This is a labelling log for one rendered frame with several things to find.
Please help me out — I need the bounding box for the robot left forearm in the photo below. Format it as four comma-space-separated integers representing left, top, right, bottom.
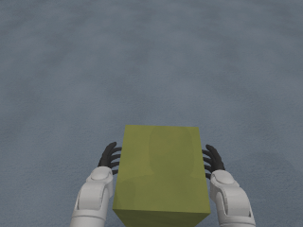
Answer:
69, 166, 114, 227

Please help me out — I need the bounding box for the robot left hand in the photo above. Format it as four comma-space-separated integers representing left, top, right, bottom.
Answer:
98, 142, 122, 175

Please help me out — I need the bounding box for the robot right forearm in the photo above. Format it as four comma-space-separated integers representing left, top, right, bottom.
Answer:
209, 169, 256, 227

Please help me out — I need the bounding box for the carton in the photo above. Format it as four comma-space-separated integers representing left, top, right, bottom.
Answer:
112, 125, 211, 227

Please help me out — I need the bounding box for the robot right hand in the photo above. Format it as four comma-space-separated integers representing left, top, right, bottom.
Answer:
202, 144, 225, 180

